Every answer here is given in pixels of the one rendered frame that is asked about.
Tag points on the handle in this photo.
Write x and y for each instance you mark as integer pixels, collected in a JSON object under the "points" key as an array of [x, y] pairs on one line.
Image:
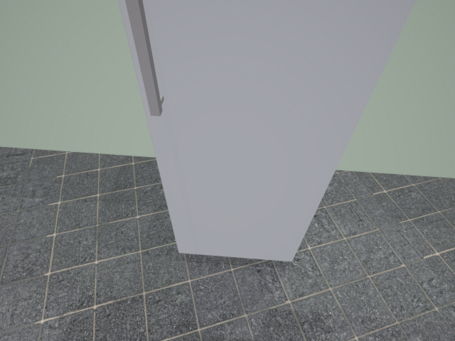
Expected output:
{"points": [[140, 33]]}

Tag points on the fridge door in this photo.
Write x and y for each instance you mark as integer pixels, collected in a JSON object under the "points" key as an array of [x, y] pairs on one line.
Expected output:
{"points": [[261, 98]]}

